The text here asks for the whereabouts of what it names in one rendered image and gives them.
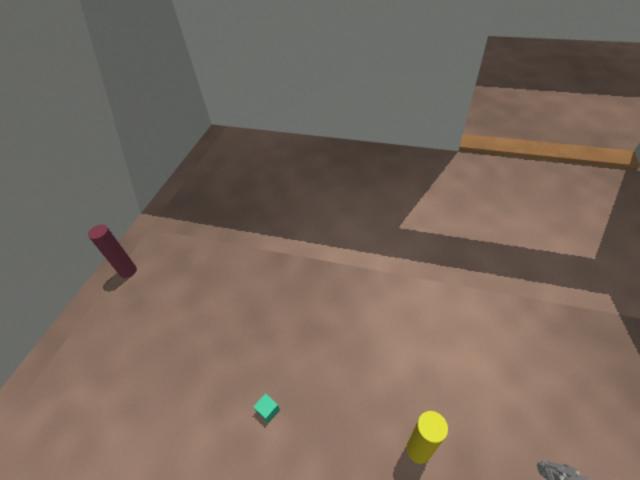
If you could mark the right robot hand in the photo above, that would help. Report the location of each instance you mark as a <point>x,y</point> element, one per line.
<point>555,471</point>

